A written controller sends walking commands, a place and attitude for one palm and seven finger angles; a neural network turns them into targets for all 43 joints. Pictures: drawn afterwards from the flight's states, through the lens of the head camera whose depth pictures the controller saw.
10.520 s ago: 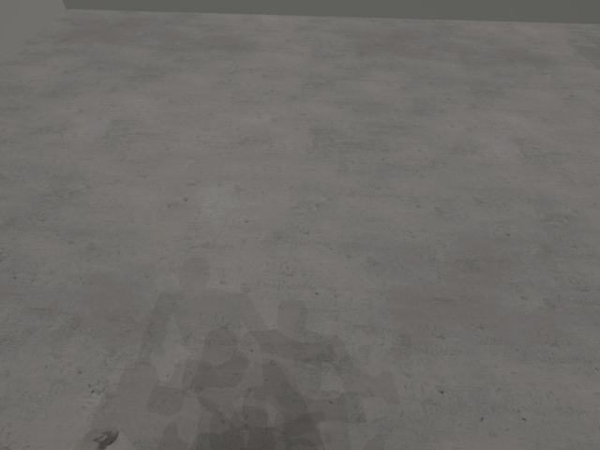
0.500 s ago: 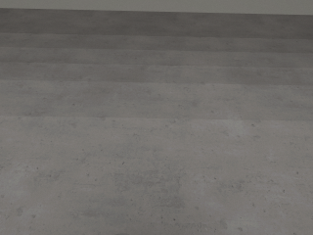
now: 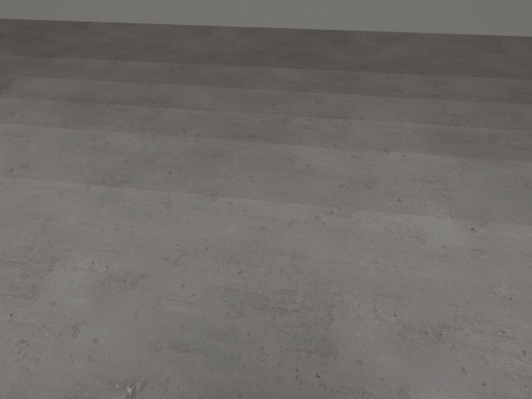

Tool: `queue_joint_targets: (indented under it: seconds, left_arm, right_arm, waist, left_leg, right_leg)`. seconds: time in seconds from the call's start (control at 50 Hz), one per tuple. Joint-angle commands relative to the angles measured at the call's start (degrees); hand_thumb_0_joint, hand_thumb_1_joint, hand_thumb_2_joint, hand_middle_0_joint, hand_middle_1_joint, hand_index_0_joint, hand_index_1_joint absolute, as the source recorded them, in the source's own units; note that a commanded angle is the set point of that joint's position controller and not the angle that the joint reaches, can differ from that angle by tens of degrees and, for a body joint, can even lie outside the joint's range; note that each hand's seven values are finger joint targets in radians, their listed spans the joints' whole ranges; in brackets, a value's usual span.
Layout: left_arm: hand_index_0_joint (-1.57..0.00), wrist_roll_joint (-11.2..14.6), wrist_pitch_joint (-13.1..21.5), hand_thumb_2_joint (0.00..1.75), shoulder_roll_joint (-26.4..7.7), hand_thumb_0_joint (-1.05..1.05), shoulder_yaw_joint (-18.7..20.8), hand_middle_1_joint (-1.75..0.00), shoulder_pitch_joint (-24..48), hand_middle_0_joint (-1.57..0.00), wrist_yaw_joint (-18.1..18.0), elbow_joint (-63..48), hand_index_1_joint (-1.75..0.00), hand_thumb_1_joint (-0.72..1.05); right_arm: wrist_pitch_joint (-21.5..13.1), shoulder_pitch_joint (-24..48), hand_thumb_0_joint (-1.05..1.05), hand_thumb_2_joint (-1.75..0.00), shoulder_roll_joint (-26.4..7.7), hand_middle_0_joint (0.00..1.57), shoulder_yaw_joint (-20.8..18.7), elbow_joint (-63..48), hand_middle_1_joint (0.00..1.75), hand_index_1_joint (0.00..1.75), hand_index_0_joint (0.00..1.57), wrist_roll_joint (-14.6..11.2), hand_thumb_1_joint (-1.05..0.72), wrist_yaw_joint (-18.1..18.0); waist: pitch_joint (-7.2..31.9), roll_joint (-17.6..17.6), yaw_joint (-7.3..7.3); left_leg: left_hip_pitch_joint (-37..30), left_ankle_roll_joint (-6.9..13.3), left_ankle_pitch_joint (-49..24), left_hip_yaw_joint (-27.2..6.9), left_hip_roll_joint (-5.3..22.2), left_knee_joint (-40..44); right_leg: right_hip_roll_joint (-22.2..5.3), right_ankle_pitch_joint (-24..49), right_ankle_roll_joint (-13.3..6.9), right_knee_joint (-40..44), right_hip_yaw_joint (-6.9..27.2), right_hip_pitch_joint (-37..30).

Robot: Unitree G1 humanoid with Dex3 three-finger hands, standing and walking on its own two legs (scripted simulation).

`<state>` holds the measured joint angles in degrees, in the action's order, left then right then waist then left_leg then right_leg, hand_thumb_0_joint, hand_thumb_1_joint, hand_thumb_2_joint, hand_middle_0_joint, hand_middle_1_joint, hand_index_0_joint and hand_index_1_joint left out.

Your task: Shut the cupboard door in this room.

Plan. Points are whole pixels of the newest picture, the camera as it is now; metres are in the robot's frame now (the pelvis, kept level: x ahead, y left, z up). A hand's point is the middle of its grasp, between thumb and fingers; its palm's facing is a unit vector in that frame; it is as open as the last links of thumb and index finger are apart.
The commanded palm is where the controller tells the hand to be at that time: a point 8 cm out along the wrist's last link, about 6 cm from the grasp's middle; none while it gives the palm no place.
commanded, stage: turn or walk to find it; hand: left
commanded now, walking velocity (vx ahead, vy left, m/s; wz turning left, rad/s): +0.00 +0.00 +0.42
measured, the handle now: out of the picture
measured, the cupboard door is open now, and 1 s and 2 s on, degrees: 87 87 87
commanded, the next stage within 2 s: none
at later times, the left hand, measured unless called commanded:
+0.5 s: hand out of the picture -0.07 +0.23 -0.18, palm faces +0.29 -0.93 -0.23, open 7.4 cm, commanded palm none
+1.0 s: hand out of the picture -0.03 +0.23 -0.14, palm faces +0.42 -0.86 -0.27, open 7.3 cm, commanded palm none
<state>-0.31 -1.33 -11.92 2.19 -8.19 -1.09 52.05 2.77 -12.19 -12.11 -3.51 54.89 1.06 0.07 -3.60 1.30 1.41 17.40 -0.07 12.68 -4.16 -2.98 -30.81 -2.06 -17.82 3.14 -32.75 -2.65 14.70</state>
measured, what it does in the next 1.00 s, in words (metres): steps on the spot, turning left: left foot, then right foot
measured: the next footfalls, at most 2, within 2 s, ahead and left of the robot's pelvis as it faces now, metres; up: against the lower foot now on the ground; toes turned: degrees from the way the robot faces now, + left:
left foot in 0.48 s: -0.05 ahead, +0.14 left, +0.00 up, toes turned +18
right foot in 0.98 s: +0.02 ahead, -0.08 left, +0.00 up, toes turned +23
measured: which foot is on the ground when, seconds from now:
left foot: down 0.00-0.00, up 0.02-0.46, down 0.48-0.98, up 1.00-1.00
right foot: down 0.00-0.48, up 0.50-0.96, down 0.98-1.00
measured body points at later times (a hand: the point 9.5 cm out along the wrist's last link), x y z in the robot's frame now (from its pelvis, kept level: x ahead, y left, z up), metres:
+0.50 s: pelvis -0.04 +0.02 -0.01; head -0.02 +0.05 +0.44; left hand -0.08 +0.28 -0.16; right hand +0.10 -0.22 -0.14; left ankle -0.08 +0.12 -0.74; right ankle +0.00 -0.11 -0.73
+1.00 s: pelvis -0.06 +0.00 +0.00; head -0.03 -0.01 +0.45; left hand -0.06 +0.28 -0.12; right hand +0.08 -0.21 -0.16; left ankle -0.09 +0.12 -0.73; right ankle -0.01 -0.10 -0.73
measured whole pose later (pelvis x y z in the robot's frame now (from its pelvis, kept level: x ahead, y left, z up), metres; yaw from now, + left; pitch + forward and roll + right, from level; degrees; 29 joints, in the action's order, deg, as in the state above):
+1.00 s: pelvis -0.06 +0.00 +0.00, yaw +26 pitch +0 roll +1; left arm -0.6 -0.6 -11.2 1.8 -7.0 -1.4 51.8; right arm 3.0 -13.2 -12.5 -3.9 55.7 0.8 -0.1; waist -3.8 2.4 1.9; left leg 18.9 0.0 18.0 -6.0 -3.8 -35.3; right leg -1.4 -16.7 1.3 -31.7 -3.2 14.3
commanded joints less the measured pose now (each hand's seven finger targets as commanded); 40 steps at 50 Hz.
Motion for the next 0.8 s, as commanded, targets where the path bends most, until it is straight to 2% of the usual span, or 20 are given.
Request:
queue_joint_targets:
  seconds: [0.0, 0.02, 0.04, 0.06, 0.08, 0.1, 0.22, 0.34, 0.38, 0.42, 0.44, 0.46, 0.48, 0.5, 0.52, 0.54, 0.56, 0.6, 0.64, 0.78]
  left_arm:
    - [-0.2, -0.8, 1.8, 0.9, -14.3, 0.0, 3.7, -0.3, -8.3, -0.2, -1.0, -2.8, -0.3, 0.9]
    - [-0.2, -0.7, 1.6, 0.9, -12.7, 0.0, 3.6, -0.3, -5.1, -0.2, -1.2, -3.4, -0.3, 0.9]
    - [-0.2, -0.7, 1.5, 0.9, -10.8, 0.0, 3.1, -0.3, -2.1, -0.2, -1.0, -4.1, -0.3, 0.9]
    - [-0.2, -0.6, 1.5, 0.9, -9.2, 0.0, 2.6, -0.3, 0.8, -0.2, -1.0, -4.6, -0.3, 0.9]
    - [-0.2, -0.7, 1.8, 0.9, -8.3, 0.0, 2.3, -0.3, 1.3, -0.2, -1.0, -5.0, -0.3, 0.9]
    - [-0.2, -0.7, 2.0, 0.9, -7.7, 0.0, 2.1, -0.3, 0.2, -0.2, -0.9, -4.7, -0.3, 0.9]
    - [-0.2, -1.1, 2.0, 0.9, -9.4, 0.0, 2.6, -0.3, -6.0, -0.2, -0.9, -1.7, -0.3, 0.9]
    - [-0.2, -1.6, 1.4, 0.9, -12.0, 0.0, 3.5, -0.3, -8.3, -0.2, -0.7, 0.1, -0.3, 0.9]
    - [-0.2, -1.6, 1.2, 0.9, -12.3, 0.0, 3.7, -0.3, -7.4, -0.2, -0.7, 0.6, -0.3, 0.9]
    - [-0.2, -0.8, 0.7, 0.9, -11.8, 0.0, 3.6, -0.3, -6.3, -0.2, -0.6, 0.7, -0.3, 0.9]
    - [-0.2, -0.3, 0.3, 0.9, -9.4, 0.0, 3.3, -0.3, -7.2, -0.2, -0.4, 0.0, -0.3, 0.9]
    - [-0.2, -0.3, 0.0, 0.9, -5.8, 0.0, 2.2, -0.3, -5.7, -0.2, 0.1, -2.1, -0.3, 0.9]
    - [-0.2, -0.8, -0.8, 0.9, -6.2, 0.0, 1.9, -0.3, -1.9, -0.2, -0.1, -3.1, -0.3, 0.9]
    - [-0.2, -0.8, -1.2, 0.9, -5.9, 0.0, 2.2, -0.3, 0.4, -0.2, -0.3, -2.7, -0.3, 0.9]
    - [-0.2, -0.6, -1.2, 0.9, -6.8, 0.0, 2.5, -0.3, 0.4, -0.2, 0.0, -1.9, -0.3, 0.9]
    - [-0.2, -0.7, -1.1, 0.9, -6.8, 0.0, 2.6, -0.3, -1.5, -0.2, 0.4, -0.6, -0.3, 0.9]
    - [-0.2, -0.7, -0.9, 0.9, -6.8, 0.0, 2.6, -0.3, -3.3, -0.2, 0.6, 0.3, -0.3, 0.9]
    - [-0.2, -0.7, -0.8, 0.9, -6.8, 0.0, 2.3, -0.3, -4.1, -0.2, 0.6, 0.7, -0.3, 0.9]
    - [-0.2, -0.6, -0.7, 0.9, -6.7, 0.0, 2.2, -0.3, -2.7, -0.2, 0.4, -0.1, -0.3, 0.9]
    - [-0.2, -0.3, -0.2, 0.9, -5.5, 0.0, 1.7, -0.3, 1.4, -0.2, 0.0, -2.8, -0.3, 0.9]
  right_arm:
    - [-0.7, 2.1, 0.0, -0.9, -6.5, 0.2, -2.4, -6.4, 0.3, 0.3, 0.2, 0.1, -0.9, -0.1]
    - [0.1, 2.5, 0.0, -0.9, -7.3, 0.2, -2.9, -5.6, 0.3, 0.3, 0.2, 0.3, -0.9, 0.1]
    - [0.5, 1.4, 0.0, -0.9, -6.9, 0.2, -3.1, -4.1, 0.3, 0.3, 0.2, 0.3, -0.9, 0.5]
    - [0.6, -1.1, 0.0, -0.9, -6.3, 0.2, -2.9, -2.9, 0.3, 0.3, 0.2, 0.4, -0.9, 0.8]
    - [0.7, -2.5, 0.0, -0.9, -5.6, 0.2, -2.6, -2.0, 0.3, 0.3, 0.2, 0.4, -0.9, 1.0]
    - [0.7, -3.0, 0.0, -0.9, -5.5, 0.2, -2.5, -1.6, 0.3, 0.3, 0.2, 0.4, -0.9, 1.0]
    - [0.7, 0.8, 0.0, -0.9, -4.9, 0.2, -1.9, -1.7, 0.3, 0.3, 0.2, 0.2, -0.9, 0.9]
    - [-0.2, 4.0, 0.0, -0.9, -4.0, 0.2, -0.8, -2.6, 0.3, 0.3, 0.2, -0.6, -0.9, 0.7]
    - [-0.8, 1.8, 0.0, -0.9, -3.9, 0.2, -0.6, -2.3, 0.3, 0.3, 0.2, -0.7, -0.9, 0.5]
    - [-1.5, -1.7, 0.0, -0.9, -5.1, 0.2, -0.7, -1.3, 0.3, 0.3, 0.2, -0.6, -0.9, 0.4]
    - [-2.2, -3.1, 0.0, -0.9, -8.9, 0.2, -1.4, -1.2, 0.3, 0.3, 0.2, -0.3, -0.9, 0.4]
    - [-2.1, -4.0, 0.0, -0.9, -14.2, 0.2, -2.6, -1.9, 0.3, 0.3, 0.2, 0.0, -0.9, 0.2]
    - [-1.7, -5.8, 0.0, -0.9, -15.3, 0.2, -2.9, -1.1, 0.3, 0.3, 0.2, 0.2, -0.9, -0.2]
    - [-1.8, -4.3, 0.0, -0.9, -14.2, 0.2, -2.7, -0.9, 0.3, 0.3, 0.2, 0.4, -0.9, -0.9]
    - [-1.7, -0.8, 0.0, -0.9, -12.3, 0.2, -2.1, -1.7, 0.3, 0.3, 0.2, 0.3, -0.9, -1.2]
    - [-1.9, 2.3, 0.0, -0.9, -11.2, 0.2, -1.5, -2.6, 0.3, 0.3, 0.2, 0.3, -0.9, -1.2]
    - [-2.2, 3.3, 0.0, -0.9, -10.4, 0.2, -1.2, -3.0, 0.3, 0.3, 0.2, 0.1, -0.9, -1.2]
    - [-2.5, 2.6, 0.0, -0.9, -10.6, 0.2, -1.3, -3.1, 0.3, 0.3, 0.2, -0.1, -0.9, -1.2]
    - [-2.5, 0.6, 0.0, -0.9, -10.5, 0.2, -1.5, -2.8, 0.3, 0.3, 0.2, -0.1, -0.9, -1.2]
    - [-2.0, -2.1, 0.0, -0.9, -10.8, 0.2, -2.4, -2.7, 0.3, 0.3, 0.2, 0.3, -0.9, -1.1]
  waist:
    - [5.2, -18.2, -4.64]
    - [1.9, -15.5, -3.41]
    - [-0.2, -10.0, -1.61]
    - [-0.1, -7.3, 0.39]
    - [0.0, -8.3, 0.61]
    - [0.8, -9.7, 0.25]
    - [1.9, -10.9, -2.74]
    - [4.0, -13.1, -4.49]
    - [6.4, -13.3, -3.2]
    - [7.5, -9.4, -0.71]
    - [8.7, 0.7, 0.25]
    - [6.0, 17.0, 1.0]
    - [5.4, 13.8, 3.01]
    - [3.6, 15.1, 2.36]
    - [1.3, 12.8, 1.09]
    - [0.9, 10.1, -0.77]
    - [1.9, 8.7, -1.52]
    - [3.6, 6.3, -1.43]
    - [4.2, 5.1, -0.43]
    - [5.7, 7.2, 1.2]
  left_leg:
    - [14.7, -1.4, 20.5, -0.7, 0.5, -23.1]
    - [14.0, -1.0, 18.3, -2.5, 1.8, -31.1]
    - [14.0, -1.1, 14.2, -1.9, 2.5, -36.4]
    - [14.0, -1.6, 11.1, -1.0, 3.3, -38.0]
    - [13.6, -2.3, 8.5, 0.3, 3.8, -39.2]
    - [13.7, -2.9, 7.4, 0.9, 3.8, -39.3]
    - [12.7, -4.3, 10.7, 3.5, 5.2, -30.4]
    - [6.5, -3.3, 15.0, 7.5, 4.8, -15.7]
    - [2.8, -2.8, 13.2, 8.6, 4.5, -7.7]
    - [-8.0, -2.0, 0.8, 9.3, 4.5, 5.8]
    - [-15.5, 0.5, -4.8, 0.9, 11.0, 11.4]
    - [-17.8, 5.6, -19.4, -14.7, 23.9, 13.7]
    - [-12.1, 9.8, -19.7, -15.8, 26.7, 14.4]
    - [-9.3, 9.5, -17.9, -14.8, 24.0, 14.6]
    - [-7.3, 9.4, -16.5, -12.2, 21.3, 14.3]
    - [-7.2, 8.5, -17.0, -8.7, 18.7, 13.9]
    - [-7.8, 8.0, -17.3, -7.0, 17.5, 13.7]
    - [-10.2, 8.2, -20.0, -6.0, 16.4, 13.3]
    - [-12.2, 9.1, -22.6, -7.8, 16.7, 12.6]
    - [-14.6, 10.5, -28.4, -13.0, 16.6, 9.7]
  right_leg:
    - [-25.9, 8.9, -11.7, 19.0, 22.3, -7.9]
    - [-24.0, 3.2, -12.6, 20.3, 20.7, -1.6]
    - [-20.3, 0.8, -11.3, 20.0, 15.9, 1.0]
    - [-17.7, 3.4, -10.0, 18.5, 11.1, 0.5]
    - [-15.8, 6.5, -9.1, 17.6, 7.0, -0.1]
    - [-14.9, 9.2, -8.8, 17.0, 5.3, -1.6]
    - [-17.2, 15.7, -10.4, 15.4, 3.1, -7.6]
    - [-19.0, 21.7, -11.6, 12.2, 1.8, -9.1]
    - [-19.1, 25.2, -10.8, 8.7, 0.7, -10.5]
    - [-17.1, 20.2, -6.4, 2.7, -3.5, -4.0]
    - [-13.0, 11.0, -3.0, -6.4, -6.4, 4.2]
    - [-6.0, -14.4, 0.9, -17.6, -7.9, 17.5]
    - [-5.4, -17.7, 0.6, -24.8, -2.9, 16.7]
    - [-5.2, -15.3, 0.6, -28.6, 0.2, 17.7]
    - [-5.3, -11.2, 0.6, -30.7, 1.3, 17.9]
    - [-5.0, -7.5, 0.8, -31.6, 1.3, 17.2]
    - [-4.8, -5.5, 1.1, -31.9, 1.0, 16.6]
    - [-4.3, -4.2, 1.7, -31.1, 1.0, 16.2]
    - [-3.8, -4.9, 2.0, -28.4, 1.3, 16.3]
    - [-1.7, -8.9, 1.9, -17.3, 1.7, 13.4]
